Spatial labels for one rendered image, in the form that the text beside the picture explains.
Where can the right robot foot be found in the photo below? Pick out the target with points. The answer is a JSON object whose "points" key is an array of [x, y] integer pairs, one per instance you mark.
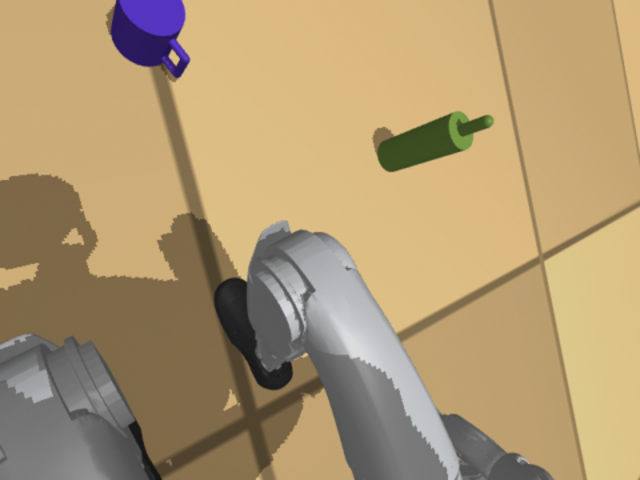
{"points": [[230, 300]]}

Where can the left robot foot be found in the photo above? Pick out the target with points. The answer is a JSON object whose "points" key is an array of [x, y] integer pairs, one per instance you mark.
{"points": [[148, 465]]}

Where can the right robot hand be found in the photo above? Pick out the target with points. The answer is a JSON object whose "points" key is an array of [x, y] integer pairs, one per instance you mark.
{"points": [[478, 451]]}

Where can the right robot arm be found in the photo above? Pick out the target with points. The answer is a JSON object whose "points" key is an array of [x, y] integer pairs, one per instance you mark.
{"points": [[513, 466]]}

